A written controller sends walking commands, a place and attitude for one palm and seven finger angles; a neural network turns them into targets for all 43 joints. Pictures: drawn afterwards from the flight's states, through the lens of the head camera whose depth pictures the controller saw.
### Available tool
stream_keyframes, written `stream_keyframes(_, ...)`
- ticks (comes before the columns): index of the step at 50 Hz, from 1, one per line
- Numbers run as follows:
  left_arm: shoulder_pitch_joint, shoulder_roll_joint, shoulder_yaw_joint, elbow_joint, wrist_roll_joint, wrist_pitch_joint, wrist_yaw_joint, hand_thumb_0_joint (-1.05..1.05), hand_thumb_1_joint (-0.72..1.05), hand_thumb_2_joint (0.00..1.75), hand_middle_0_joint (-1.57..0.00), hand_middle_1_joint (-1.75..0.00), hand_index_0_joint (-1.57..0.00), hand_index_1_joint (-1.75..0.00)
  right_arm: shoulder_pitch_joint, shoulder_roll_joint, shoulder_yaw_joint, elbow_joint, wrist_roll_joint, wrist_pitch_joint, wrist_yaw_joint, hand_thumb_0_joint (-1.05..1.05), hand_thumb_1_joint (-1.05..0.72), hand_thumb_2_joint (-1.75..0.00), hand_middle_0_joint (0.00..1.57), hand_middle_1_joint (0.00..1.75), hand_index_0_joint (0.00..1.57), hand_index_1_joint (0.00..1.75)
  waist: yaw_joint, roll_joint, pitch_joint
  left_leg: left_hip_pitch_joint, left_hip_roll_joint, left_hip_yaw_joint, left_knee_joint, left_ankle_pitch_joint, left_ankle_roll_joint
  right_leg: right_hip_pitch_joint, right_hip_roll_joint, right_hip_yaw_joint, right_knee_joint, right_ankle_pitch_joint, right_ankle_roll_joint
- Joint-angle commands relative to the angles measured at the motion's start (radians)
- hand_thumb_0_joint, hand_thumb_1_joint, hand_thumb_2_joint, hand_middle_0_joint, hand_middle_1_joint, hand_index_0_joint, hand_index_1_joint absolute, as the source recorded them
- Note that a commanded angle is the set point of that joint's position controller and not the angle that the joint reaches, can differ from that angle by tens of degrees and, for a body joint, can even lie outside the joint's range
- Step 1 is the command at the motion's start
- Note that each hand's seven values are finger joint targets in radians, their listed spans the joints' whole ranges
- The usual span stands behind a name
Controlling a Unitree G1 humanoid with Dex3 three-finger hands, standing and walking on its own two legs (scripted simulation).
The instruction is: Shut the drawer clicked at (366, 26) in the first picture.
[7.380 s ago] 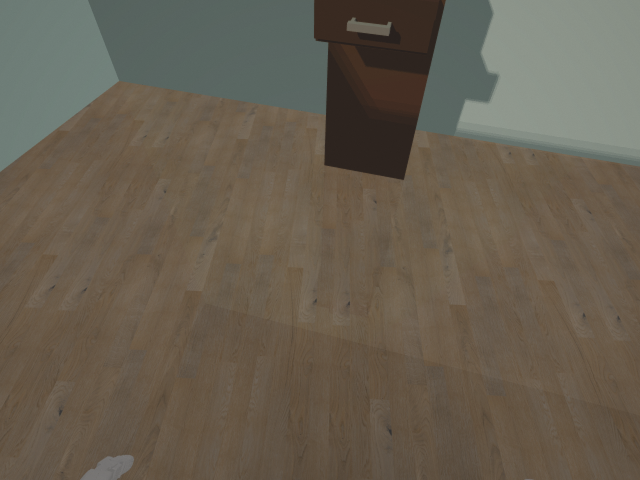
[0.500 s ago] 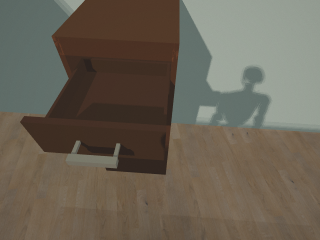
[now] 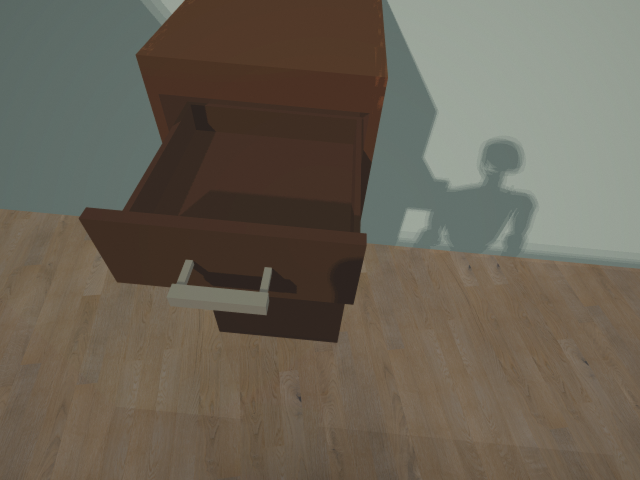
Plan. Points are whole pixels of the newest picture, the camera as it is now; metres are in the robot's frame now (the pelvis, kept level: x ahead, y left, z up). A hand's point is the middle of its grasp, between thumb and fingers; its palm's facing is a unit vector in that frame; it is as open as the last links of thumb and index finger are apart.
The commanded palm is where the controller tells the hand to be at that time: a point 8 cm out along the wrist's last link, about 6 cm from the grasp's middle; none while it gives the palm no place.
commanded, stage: shuffle to correct the standing spot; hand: left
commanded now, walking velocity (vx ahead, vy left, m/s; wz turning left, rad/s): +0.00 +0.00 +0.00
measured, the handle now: (223, 285) +0.34 +0.15 +0.04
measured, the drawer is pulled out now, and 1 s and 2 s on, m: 0.30 0.30 0.30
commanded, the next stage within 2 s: come to a stop and stand still in 0.28 s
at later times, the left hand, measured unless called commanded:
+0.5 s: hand out of the picture -0.04 +0.13 -0.18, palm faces +0.05 -0.99 -0.16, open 7.4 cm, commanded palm none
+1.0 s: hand out of the picture +0.06 +0.20 -0.16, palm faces +0.00 -0.95 -0.33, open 7.4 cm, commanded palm none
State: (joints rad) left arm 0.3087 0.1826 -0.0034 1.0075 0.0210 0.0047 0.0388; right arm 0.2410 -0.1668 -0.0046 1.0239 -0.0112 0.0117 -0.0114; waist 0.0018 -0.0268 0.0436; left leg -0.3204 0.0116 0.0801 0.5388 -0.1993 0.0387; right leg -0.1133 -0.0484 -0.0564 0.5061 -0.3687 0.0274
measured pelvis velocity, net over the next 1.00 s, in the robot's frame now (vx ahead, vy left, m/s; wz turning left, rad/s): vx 0.00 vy -0.02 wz -0.01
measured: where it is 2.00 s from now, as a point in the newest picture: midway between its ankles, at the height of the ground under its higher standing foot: outside the picture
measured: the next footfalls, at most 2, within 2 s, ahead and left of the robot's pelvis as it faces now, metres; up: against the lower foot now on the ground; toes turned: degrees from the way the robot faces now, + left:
none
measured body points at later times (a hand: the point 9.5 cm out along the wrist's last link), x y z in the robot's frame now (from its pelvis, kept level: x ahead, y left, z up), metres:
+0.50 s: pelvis +0.04 -0.03 +0.00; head +0.05 -0.01 +0.45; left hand -0.04 +0.19 -0.16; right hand +0.04 -0.26 -0.16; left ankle +0.06 +0.10 -0.73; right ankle -0.06 -0.14 -0.73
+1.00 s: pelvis +0.00 -0.02 -0.01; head +0.03 -0.03 +0.44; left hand +0.06 +0.25 -0.14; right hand +0.08 -0.25 -0.16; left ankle +0.06 +0.09 -0.73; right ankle -0.06 -0.14 -0.73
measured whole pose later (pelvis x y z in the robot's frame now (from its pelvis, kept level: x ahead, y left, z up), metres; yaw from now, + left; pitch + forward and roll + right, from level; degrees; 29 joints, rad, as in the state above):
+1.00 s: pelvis +0.00 -0.02 -0.01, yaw -1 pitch +0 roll +0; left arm 0.25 0.23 0.02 0.91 0.03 0.00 0.05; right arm 0.17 -0.20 -0.04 0.92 -0.02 0.04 -0.01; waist 0.00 0.05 0.06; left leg -0.40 0.04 0.07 0.65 -0.26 0.01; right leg -0.19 -0.02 -0.05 0.62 -0.42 0.00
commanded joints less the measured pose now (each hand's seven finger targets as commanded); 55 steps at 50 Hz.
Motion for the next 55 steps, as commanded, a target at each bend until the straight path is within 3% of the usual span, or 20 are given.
stream_keyframes(1,0.1,0.092,0.014,-0.023,-0.003,-0.012,0.004,0.0,0.9,0.9,-0.2,-0.3,-0.2,-0.3,0.023,-0.132,-0.021,-0.043,0.001,-0.023,-0.001,0.0,-0.9,-0.9,0.2,0.3,0.2,0.3,0.009,0.054,0.005,0.069,0.101,-0.166,-0.192,-0.091,0.018,-0.097,-0.035,0.043,-0.112,0.033,-0.052)
stream_keyframes(3,0.103,0.092,0.013,-0.012,-0.004,-0.014,0.003,0.0,0.9,0.9,-0.2,-0.3,-0.2,-0.3,0.029,-0.134,-0.019,-0.035,0.001,-0.024,-0.001,0.0,-0.9,-0.9,0.2,0.3,0.2,0.3,0.005,0.043,-0.004,0.085,0.098,-0.16,-0.188,-0.069,0.016,-0.102,-0.041,0.046,-0.118,0.044,-0.052)
stream_keyframes(10,0.16,0.063,0.008,0.028,0.01,-0.001,-0.012,0.0,0.9,0.9,-0.2,-0.3,-0.2,-0.3,0.057,-0.171,-0.04,0.006,-0.006,-0.006,-0.005,0.0,-0.9,-0.9,0.2,0.3,0.2,0.3,0.001,0.098,0.041,0.058,0.173,-0.257,-0.311,-0.42,0.059,-0.177,0.015,-0.026,-0.019,-0.103,-0.058)
stream_keyframes(14,0.195,0.054,0.011,0.043,0.009,-0.003,-0.019,0.0,0.9,0.9,-0.2,-0.3,-0.2,-0.3,0.055,-0.159,-0.043,0.013,-0.009,-0.008,-0.009,0.0,-0.9,-0.9,0.2,0.3,0.2,0.3,0.012,0.08,0.046,0.019,0.169,-0.23,-0.267,-0.384,0.064,-0.163,0.01,-0.005,-0.05,-0.08,-0.071)
stream_keyframes(18,0.222,0.075,0.023,0.059,0.001,-0.015,-0.018,0.0,0.9,0.9,-0.2,-0.3,-0.2,-0.3,0.032,-0.105,-0.034,0.005,-0.007,-0.02,-0.008,0.0,-0.9,-0.9,0.2,0.3,0.2,0.3,0.018,-0.057,0.031,-0.023,0.079,-0.077,-0.061,-0.19,0.022,-0.109,-0.063,0.117,-0.182,-0.091,-0.109)
stream_keyframes(20,0.228,0.092,0.03,0.069,-0.002,-0.023,-0.01,0.0,0.9,0.9,-0.2,-0.3,-0.2,-0.3,0.011,-0.064,-0.021,-0.002,-0.005,-0.033,-0.005,0.0,-0.9,-0.9,0.2,0.3,0.2,0.3,0.019,-0.162,0.03,-0.086,0.025,0.016,0.076,-0.086,0.003,-0.039,-0.129,0.191,-0.207,0.106,-0.138)
stream_keyframes(22,0.221,0.078,0.023,0.072,-0.001,-0.032,-0.002,0.0,0.9,0.9,-0.2,-0.3,-0.2,-0.3,-0.002,-0.039,-0.007,0.004,-0.005,-0.039,-0.005,0.0,-0.9,-0.9,0.2,0.3,0.2,0.3,0.016,-0.141,0.062,-0.085,0.029,0.024,0.08,-0.056,-0.005,-0.026,-0.152,0.174,-0.16,0.423,-0.139)
stream_keyframes(24,0.216,0.059,0.016,0.079,-0.003,-0.037,0.004,0.0,0.9,0.9,-0.2,-0.3,-0.2,-0.3,0.047,-0.04,0.001,0.038,0.001,-0.045,-0.011,0.0,-0.9,-0.9,0.2,0.3,0.2,0.3,-0.003,-0.044,0.017,0.049,0.049,-0.007,0.007,0.16,0.001,-0.032,-0.093,0.087,-0.066,0.646,-0.094)
stream_keyframes(26,0.23,0.053,0.013,0.081,-0.005,-0.04,0.012,0.0,0.9,0.9,-0.2,-0.3,-0.2,-0.3,0.095,-0.069,-0.001,0.071,0.007,-0.049,-0.023,0.0,-0.9,-0.9,0.2,0.3,0.2,0.3,-0.003,0.023,-0.018,0.165,0.079,-0.033,0.036,0.457,0.017,-0.055,-0.061,0.048,-0.022,0.718,-0.045)
stream_keyframes(31,0.214,0.095,0.031,0.049,-0.003,-0.025,0.026,0.0,0.9,0.9,-0.2,-0.3,-0.2,-0.3,0.071,-0.09,-0.021,0.031,0.014,-0.026,-0.035,0.0,-0.9,-0.9,0.2,0.3,0.2,0.3,0.001,0.026,-0.017,0.152,0.082,-0.029,0.056,0.587,0.015,-0.044,-0.084,0.054,0.031,0.839,-0.036)
stream_keyframes(36,0.162,0.075,0.038,-0.006,-0.003,-0.012,0.028,0.0,0.9,0.9,-0.2,-0.3,-0.2,-0.3,0.051,-0.113,-0.042,-0.016,0.007,-0.012,-0.035,0.0,-0.9,-0.9,0.2,0.3,0.2,0.3,0.002,0.024,-0.066,0.193,0.119,-0.067,0.044,0.633,0.037,-0.087,-0.069,0.054,0.041,0.618,-0.036)
stream_keyframes(40,0.129,0.056,0.038,-0.037,-0.003,-0.007,0.022,0.0,0.9,0.9,-0.2,-0.3,-0.2,-0.3,0.015,-0.109,-0.042,-0.043,0.002,-0.012,-0.029,0.0,-0.9,-0.9,0.2,0.3,0.2,0.3,0.013,0.033,-0.082,0.165,0.124,-0.101,-0.012,0.459,0.04,-0.089,-0.054,0.066,-0.005,0.396,-0.042)
stream_keyframes(41,0.062,0.184,0.018,-0.094,0.001,-0.016,0.024,0.0,0.9,0.9,-0.2,-0.3,-0.2,-0.3,-0.007,-0.16,-0.045,-0.104,-0.013,-0.021,-0.019,0.0,-0.9,-0.9,0.2,0.3,0.2,0.3,-0.007,0.143,0.023,0.237,0.108,-0.141,-0.079,0.414,0.032,-0.207,-0.004,0.044,0.012,0.177,-0.041)
stream_keyframes(42,0.051,0.124,0.03,-0.11,0.001,-0.009,0.02,0.0,0.9,0.9,-0.2,-0.3,-0.2,-0.3,-0.016,-0.159,-0.068,-0.127,-0.009,-0.029,-0.017,0.0,-0.9,-0.9,0.2,0.3,0.2,0.3,-0.004,0.206,-0.074,0.216,0.164,-0.163,-0.018,0.442,0.023,-0.247,-0.009,0.049,0.034,0.083,-0.044)
stream_keyframes(43,0.054,0.119,0.033,-0.106,0.0,-0.011,0.02,0.0,0.9,0.9,-0.2,-0.3,-0.2,-0.3,-0.03,-0.15,-0.067,-0.134,-0.009,-0.019,-0.017,0.0,-0.9,-0.9,0.2,0.3,0.2,0.3,0.001,0.222,-0.13,0.193,0.156,-0.174,0.012,0.427,0.031,-0.2,-0.009,0.062,0.017,0.104,-0.053)
stream_keyframes(44,0.054,0.139,0.036,-0.107,-0.002,-0.012,0.019,0.0,0.9,0.9,-0.2,-0.3,-0.2,-0.3,-0.056,-0.147,-0.064,-0.149,-0.004,-0.009,-0.015,0.0,-0.9,-0.9,0.2,0.3,0.2,0.3,0.01,0.151,-0.14,0.169,0.135,-0.147,0.054,0.383,0.025,-0.165,-0.033,0.087,-0.018,0.187,-0.059)
stream_keyframes(46,0.019,0.16,0.037,-0.133,0.001,-0.018,0.02,0.0,0.9,0.9,-0.2,-0.3,-0.2,-0.3,-0.06,-0.125,-0.056,-0.182,-0.014,-0.004,-0.004,0.0,-0.9,-0.9,0.2,0.3,0.2,0.3,0.007,-0.121,-0.106,0.024,0.069,-0.065,0.119,0.142,-0.012,-0.091,-0.115,0.177,-0.036,0.455,-0.086)
stream_keyframes(48,-0.014,0.18,0.048,-0.152,0.002,-0.017,0.024,0.0,0.9,0.9,-0.2,-0.3,-0.2,-0.3,-0.078,-0.103,-0.055,-0.192,-0.018,0.008,0.002,0.0,-0.9,-0.9,0.2,0.3,0.2,0.3,0.003,-0.223,-0.044,-0.062,0.027,-0.049,0.144,-0.107,-0.025,-0.099,-0.183,0.214,-0.068,0.463,-0.125)
stream_keyframes(52,-0.076,0.193,0.042,-0.192,0.005,0.002,0.021,0.0,0.9,0.9,-0.2,-0.3,-0.2,-0.3,-0.045,-0.11,-0.053,-0.172,-0.016,0.011,0.009,0.0,-0.9,-0.9,0.2,0.3,0.2,0.3,-0.02,-0.097,0.008,0.043,0.028,-0.037,0.088,-0.003,-0.025,-0.222,-0.129,0.144,-0.046,0.259,-0.11)
stream_keyframes(55,-0.059,0.171,0.038,-0.194,0.003,0.014,0.016,0.0,0.9,0.9,-0.2,-0.3,-0.2,-0.3,-0.037,-0.156,-0.055,-0.162,-0.015,0.01,0.011,0.0,-0.9,-0.9,0.2,0.3,0.2,0.3,-0.013,0.06,0.061,0.014,0.099,-0.14,-0.047,-0.07,0.005,-0.259,-0.031,0.068,-0.019,-0.041,-0.059)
